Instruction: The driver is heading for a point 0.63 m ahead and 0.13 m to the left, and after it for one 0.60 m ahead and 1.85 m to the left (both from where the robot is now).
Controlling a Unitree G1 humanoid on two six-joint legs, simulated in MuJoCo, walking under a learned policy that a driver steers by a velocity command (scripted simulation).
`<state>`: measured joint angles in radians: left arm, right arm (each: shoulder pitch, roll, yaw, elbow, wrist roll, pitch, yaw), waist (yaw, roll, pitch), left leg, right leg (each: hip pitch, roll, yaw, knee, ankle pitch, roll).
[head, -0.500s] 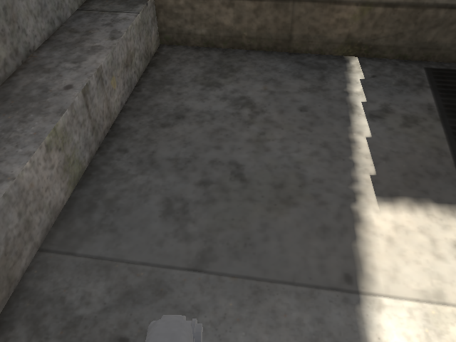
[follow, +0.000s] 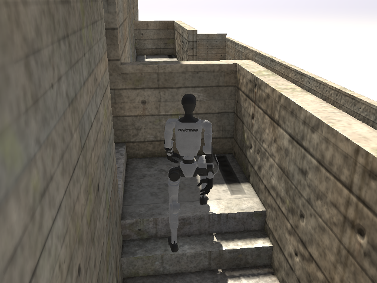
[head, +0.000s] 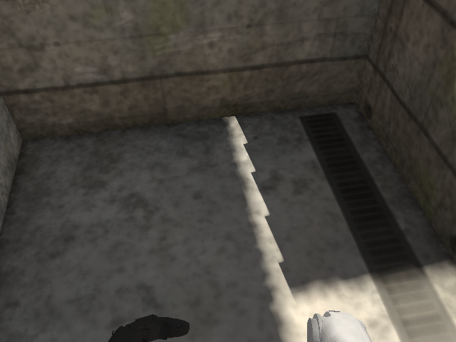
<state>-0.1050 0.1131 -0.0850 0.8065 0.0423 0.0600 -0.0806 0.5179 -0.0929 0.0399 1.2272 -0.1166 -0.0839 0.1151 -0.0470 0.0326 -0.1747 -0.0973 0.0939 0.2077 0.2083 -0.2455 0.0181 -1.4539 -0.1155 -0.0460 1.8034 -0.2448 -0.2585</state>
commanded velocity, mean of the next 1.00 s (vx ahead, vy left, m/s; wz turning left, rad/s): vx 0.31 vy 0.00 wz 0.45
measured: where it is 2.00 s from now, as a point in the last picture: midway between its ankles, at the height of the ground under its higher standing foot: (192, 310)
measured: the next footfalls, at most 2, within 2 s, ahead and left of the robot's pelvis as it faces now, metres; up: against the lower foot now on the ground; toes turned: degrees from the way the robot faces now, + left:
right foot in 0.08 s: +0.22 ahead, -0.14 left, +0.20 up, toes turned -4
left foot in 0.64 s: +0.43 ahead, +0.14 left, +0.20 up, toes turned +18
